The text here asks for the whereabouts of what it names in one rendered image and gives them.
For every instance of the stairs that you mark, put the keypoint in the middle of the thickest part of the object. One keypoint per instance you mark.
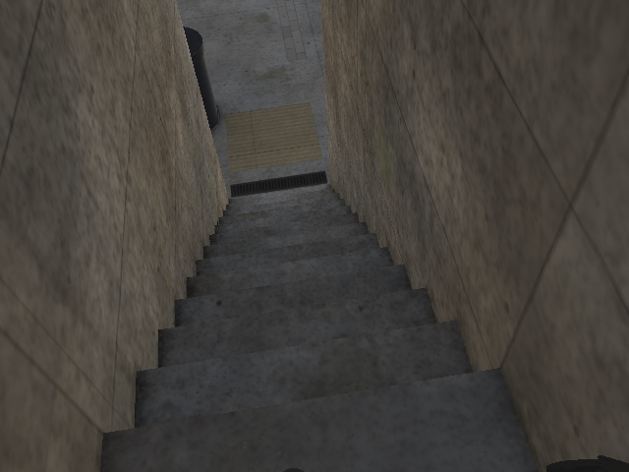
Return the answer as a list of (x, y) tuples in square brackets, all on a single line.
[(294, 300)]

